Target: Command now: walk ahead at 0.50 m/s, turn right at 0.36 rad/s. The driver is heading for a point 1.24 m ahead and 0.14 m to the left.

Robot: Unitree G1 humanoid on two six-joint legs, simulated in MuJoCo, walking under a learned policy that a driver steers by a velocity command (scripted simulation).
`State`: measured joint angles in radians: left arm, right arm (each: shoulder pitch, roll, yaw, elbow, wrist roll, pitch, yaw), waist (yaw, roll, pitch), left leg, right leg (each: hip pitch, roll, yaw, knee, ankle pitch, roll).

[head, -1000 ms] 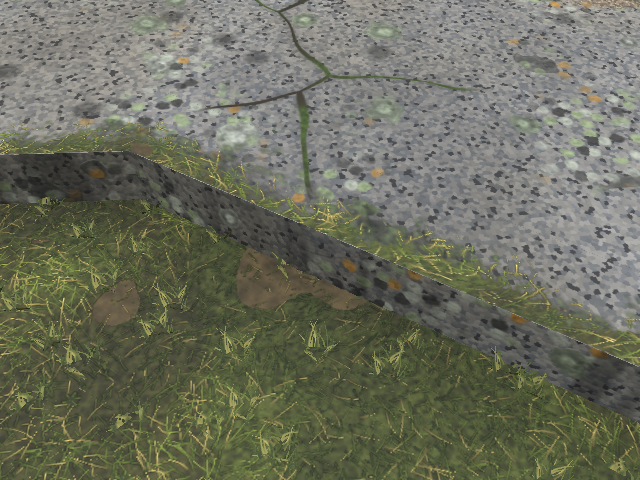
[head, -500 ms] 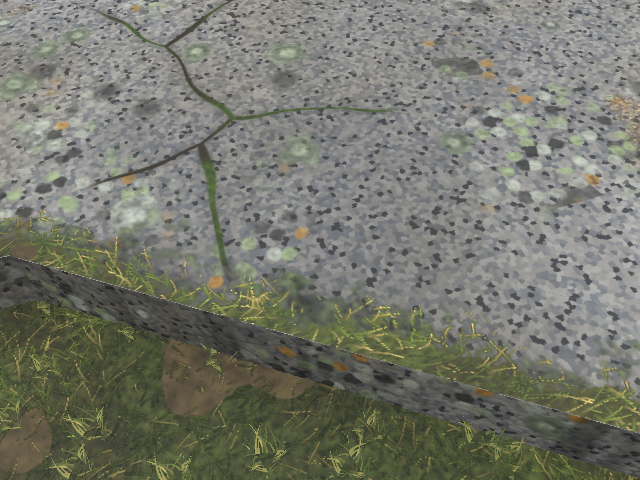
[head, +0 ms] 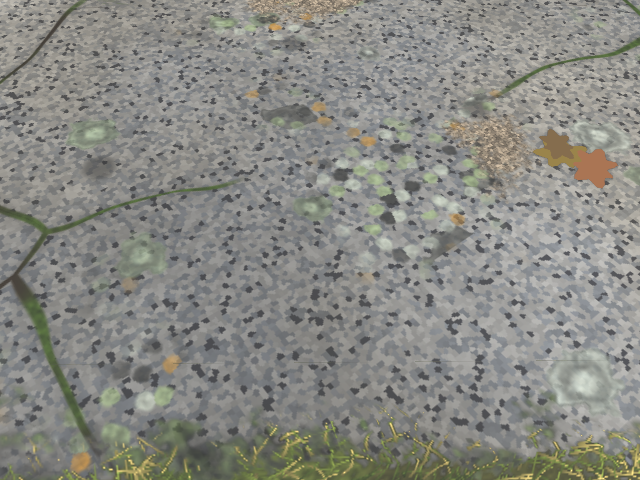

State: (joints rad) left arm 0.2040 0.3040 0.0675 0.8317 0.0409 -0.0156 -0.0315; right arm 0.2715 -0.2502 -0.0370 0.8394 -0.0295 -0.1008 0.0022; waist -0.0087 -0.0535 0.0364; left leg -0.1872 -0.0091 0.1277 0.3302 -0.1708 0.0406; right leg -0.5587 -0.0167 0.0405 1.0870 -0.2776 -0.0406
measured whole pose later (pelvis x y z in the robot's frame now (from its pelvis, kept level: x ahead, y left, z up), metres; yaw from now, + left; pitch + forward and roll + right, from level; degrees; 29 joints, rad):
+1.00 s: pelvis +0.20 -0.02 -0.01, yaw -3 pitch +1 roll +0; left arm 0.53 0.15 0.03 1.06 0.04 -0.07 0.03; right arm 0.28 -0.16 -0.05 0.95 -0.03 -0.03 0.00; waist 0.05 0.01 -0.02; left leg -0.62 0.00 0.06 1.58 -0.43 0.10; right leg -0.11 0.05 -0.07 0.39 -0.30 -0.08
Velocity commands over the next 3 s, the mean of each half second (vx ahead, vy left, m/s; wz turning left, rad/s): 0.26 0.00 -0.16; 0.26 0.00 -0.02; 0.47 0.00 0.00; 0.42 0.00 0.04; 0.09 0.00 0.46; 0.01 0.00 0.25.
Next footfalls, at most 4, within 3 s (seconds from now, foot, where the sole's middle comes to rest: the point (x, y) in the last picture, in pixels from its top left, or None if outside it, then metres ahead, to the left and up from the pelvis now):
0.20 right None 0.19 -0.11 -0.78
0.50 left None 0.16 0.10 -0.78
1.28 left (268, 419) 0.52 0.10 -0.60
1.84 right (334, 282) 0.83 -0.03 -0.60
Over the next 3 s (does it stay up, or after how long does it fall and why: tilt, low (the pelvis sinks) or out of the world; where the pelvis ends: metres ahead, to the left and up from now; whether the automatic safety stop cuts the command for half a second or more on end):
stays up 0.85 0.03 0.18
